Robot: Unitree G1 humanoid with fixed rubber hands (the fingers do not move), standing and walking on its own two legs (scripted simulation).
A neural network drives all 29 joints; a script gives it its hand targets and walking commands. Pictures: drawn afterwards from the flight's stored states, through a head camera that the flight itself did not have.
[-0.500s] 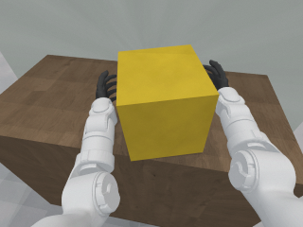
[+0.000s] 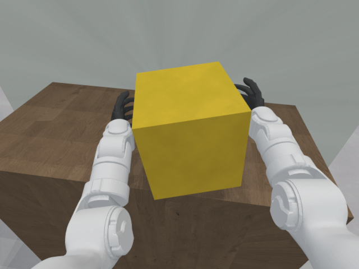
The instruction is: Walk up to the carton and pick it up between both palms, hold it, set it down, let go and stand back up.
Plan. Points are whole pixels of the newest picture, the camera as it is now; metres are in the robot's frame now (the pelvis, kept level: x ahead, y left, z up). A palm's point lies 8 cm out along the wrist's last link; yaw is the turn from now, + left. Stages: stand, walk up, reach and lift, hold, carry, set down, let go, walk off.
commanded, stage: reach and lift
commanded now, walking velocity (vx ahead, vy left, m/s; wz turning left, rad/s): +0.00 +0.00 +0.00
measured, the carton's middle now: (187, 128) +0.43 +0.05 +0.14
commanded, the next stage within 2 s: hold in 1.78 s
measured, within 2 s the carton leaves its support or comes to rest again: neither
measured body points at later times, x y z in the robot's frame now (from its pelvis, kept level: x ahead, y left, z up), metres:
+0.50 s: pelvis +0.00 +0.00 +0.00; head -0.06 +0.02 +0.45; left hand +0.39 +0.19 +0.21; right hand +0.43 -0.11 +0.24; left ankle +0.01 +0.15 -0.75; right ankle +0.02 -0.11 -0.75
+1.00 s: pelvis -0.01 +0.01 +0.00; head -0.08 +0.02 +0.44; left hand +0.39 +0.19 +0.26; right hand +0.40 -0.12 +0.28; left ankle +0.01 +0.15 -0.75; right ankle +0.02 -0.11 -0.75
